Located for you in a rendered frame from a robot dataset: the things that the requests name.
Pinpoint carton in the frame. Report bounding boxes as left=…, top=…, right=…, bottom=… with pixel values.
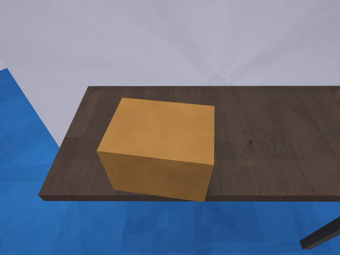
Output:
left=97, top=98, right=215, bottom=202

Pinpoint table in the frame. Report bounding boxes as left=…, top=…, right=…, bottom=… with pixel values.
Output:
left=38, top=86, right=340, bottom=250

